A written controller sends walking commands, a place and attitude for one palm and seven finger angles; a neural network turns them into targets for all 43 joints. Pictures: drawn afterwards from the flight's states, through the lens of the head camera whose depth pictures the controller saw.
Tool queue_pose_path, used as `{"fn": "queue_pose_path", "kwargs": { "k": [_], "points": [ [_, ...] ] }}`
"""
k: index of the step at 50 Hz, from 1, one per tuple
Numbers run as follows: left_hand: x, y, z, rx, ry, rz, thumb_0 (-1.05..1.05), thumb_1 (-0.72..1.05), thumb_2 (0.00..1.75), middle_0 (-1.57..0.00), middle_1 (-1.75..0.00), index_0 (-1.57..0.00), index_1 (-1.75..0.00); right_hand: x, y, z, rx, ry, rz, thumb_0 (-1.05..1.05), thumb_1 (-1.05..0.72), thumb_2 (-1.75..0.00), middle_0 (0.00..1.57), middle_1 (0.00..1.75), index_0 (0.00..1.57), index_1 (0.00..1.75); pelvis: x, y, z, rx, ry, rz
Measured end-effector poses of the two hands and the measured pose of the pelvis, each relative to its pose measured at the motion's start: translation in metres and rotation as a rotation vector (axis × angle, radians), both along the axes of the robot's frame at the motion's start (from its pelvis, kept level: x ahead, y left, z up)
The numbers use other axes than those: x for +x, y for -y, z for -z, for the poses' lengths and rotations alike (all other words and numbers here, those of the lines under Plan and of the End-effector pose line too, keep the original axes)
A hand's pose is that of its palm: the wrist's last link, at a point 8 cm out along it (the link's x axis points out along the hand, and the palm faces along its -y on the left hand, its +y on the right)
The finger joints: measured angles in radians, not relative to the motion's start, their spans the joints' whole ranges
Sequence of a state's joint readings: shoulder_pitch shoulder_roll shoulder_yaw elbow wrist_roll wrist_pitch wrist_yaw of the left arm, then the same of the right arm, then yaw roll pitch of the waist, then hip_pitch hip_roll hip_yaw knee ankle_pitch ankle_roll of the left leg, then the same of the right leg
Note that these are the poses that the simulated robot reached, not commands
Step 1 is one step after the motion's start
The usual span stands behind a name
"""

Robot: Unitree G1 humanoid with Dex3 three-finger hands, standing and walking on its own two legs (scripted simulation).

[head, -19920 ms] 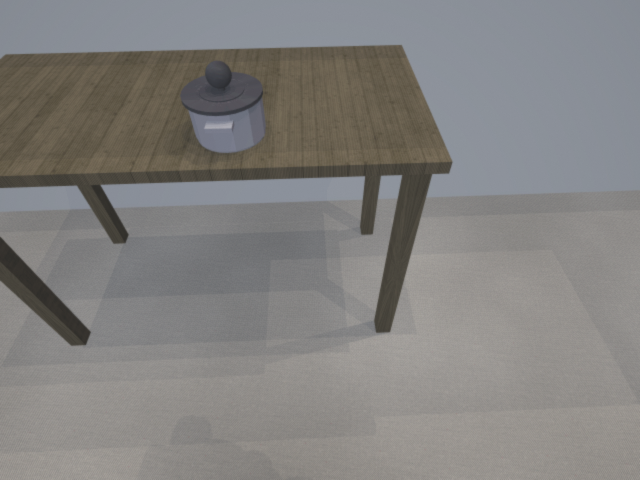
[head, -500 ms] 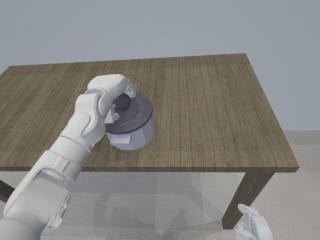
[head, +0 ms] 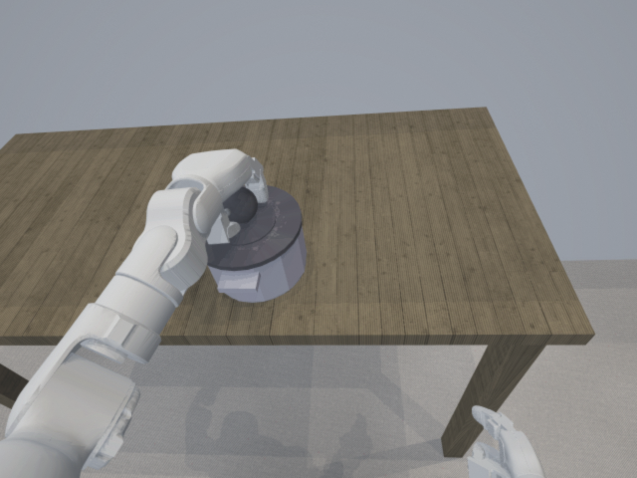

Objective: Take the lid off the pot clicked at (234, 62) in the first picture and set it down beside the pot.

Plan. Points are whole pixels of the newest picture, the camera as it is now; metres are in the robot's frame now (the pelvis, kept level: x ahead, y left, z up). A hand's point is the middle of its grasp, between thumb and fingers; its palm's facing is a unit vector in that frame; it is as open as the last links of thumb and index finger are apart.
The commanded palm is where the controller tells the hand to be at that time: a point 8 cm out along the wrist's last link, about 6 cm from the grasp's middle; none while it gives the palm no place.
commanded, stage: close the fingers and squeeze the knob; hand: left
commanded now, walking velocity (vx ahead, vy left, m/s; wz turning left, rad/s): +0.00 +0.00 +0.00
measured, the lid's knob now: (239, 205) +0.44 +0.12 +0.13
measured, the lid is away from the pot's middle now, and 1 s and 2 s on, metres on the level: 0.00 0.01 0.02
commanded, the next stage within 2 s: lift the lid straight up in 0.88 s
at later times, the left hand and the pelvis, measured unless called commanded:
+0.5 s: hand (231, 213) +0.40 +0.12 +0.14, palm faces -0.24 -0.06 -0.97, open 8.0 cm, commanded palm +0.39 +0.14 +0.21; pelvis +0.00 +0.00 +0.00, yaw +0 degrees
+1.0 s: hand (230, 214) +0.40 +0.12 +0.14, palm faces -0.24 -0.06 -0.97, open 7.9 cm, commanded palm +0.38 +0.14 +0.21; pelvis -0.01 +0.00 +0.00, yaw +0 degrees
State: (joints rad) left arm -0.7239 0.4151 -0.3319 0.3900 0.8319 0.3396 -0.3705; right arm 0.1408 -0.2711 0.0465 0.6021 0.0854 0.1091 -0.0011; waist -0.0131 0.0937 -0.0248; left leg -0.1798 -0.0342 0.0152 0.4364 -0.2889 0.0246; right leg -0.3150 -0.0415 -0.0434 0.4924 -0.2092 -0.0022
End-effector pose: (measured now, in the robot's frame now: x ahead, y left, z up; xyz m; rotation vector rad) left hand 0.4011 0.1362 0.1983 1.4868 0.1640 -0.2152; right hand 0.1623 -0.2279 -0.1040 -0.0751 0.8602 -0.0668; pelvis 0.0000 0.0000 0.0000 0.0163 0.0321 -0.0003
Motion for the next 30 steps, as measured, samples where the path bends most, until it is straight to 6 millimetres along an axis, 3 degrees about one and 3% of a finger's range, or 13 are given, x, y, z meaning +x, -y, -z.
{"fn": "queue_pose_path", "kwargs": {
  "k": [11,18,30],
  "points": [
    [-0.006,0.005,-0.002,0.013,0.007,0.015,0.02,0.09,1.07,-0.76,-0.78,-0.71,-0.76,0.008,-0.007,-0.002,0.012,0.019,-0.019,0.01,-0.91,-0.9,0.2,0.3,0.2,0.3,-0.002,-0.002,0.0,0.0,0.003,-0.005],
    [-0.005,0.007,-0.001,0.015,0.002,0.008,0.02,0.12,0.98,-0.75,-0.83,-0.7,-0.8,0.008,-0.009,-0.002,0.014,0.019,-0.023,0.01,-0.91,-0.9,0.2,0.3,0.2,0.3,-0.003,-0.001,0.0,0.002,0.005,-0.004],
    [-0.004,0.007,-0.001,0.014,0.001,0.004,0.02,0.12,0.98,-0.76,-0.83,-0.71,-0.81,-0.003,-0.002,0.0,0.0,-0.001,-0.006,0.01,-0.91,-0.9,0.2,0.3,0.2,0.3,-0.005,0.001,0.0,0.002,0.006,-0.003]
  ]
}}
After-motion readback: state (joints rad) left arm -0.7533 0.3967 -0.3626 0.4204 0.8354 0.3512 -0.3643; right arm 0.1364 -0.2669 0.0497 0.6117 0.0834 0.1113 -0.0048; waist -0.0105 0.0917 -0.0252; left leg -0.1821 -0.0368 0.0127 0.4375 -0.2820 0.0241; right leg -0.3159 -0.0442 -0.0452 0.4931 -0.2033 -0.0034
